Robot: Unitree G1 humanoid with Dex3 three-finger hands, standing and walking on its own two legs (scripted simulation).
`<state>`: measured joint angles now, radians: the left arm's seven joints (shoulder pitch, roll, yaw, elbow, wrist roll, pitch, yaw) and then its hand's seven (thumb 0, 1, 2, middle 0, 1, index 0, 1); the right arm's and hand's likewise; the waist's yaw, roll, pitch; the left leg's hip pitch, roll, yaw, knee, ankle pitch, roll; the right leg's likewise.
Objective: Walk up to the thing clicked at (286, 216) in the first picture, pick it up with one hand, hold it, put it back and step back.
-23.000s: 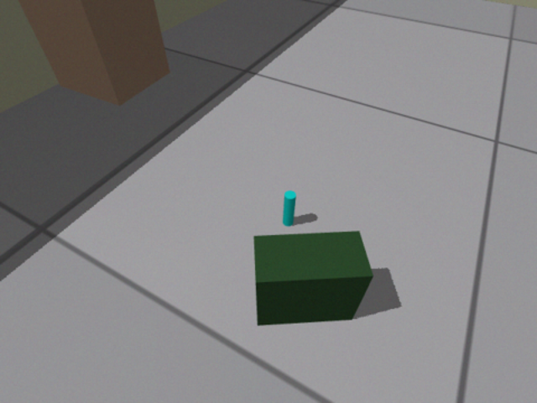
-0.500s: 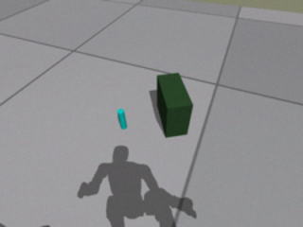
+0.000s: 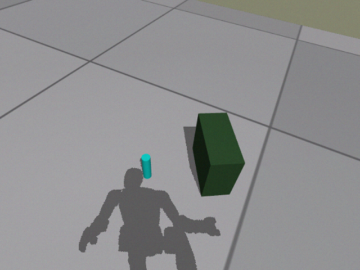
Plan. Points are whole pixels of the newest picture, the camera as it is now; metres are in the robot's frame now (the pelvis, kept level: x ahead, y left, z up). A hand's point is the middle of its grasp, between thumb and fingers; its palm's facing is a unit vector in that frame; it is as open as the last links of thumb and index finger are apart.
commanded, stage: walk up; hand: left
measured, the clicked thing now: (146, 166) +0.79 +0.19 -0.66
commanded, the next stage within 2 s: none
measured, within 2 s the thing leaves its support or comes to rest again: neither
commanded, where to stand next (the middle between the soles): +0.46 -0.01 m, yaw +0 degrees
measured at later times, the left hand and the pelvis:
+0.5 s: hand (92, 218) +0.27 +0.24 -0.11, palm faces -0.04 -0.92 -0.40, open 7.4 cm; pelvis +0.18 -0.03 +0.01, yaw -1 degrees
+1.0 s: hand (93, 178) +0.40 +0.28 -0.14, palm faces -0.10 -0.94 -0.34, open 7.4 cm; pelvis +0.33 +0.01 +0.01, yaw -2 degrees
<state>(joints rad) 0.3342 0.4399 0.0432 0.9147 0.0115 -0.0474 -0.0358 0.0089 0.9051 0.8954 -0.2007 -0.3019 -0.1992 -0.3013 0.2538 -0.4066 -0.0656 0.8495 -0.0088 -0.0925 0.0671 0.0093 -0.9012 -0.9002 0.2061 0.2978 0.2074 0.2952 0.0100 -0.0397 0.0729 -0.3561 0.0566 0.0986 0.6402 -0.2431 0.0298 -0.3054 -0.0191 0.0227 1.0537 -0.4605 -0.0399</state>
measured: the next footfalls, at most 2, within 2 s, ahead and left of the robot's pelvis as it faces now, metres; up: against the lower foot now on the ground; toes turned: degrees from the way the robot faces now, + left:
right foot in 0.32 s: +0.27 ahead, -0.15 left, +0.00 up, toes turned -5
left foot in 0.70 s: +0.39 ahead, +0.12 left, +0.00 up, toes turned +5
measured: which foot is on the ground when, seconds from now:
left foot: down 0.00-0.34, up 0.36-0.68, down 0.70-1.00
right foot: up 0.00-0.30, down 0.32-0.72, up 0.74-1.00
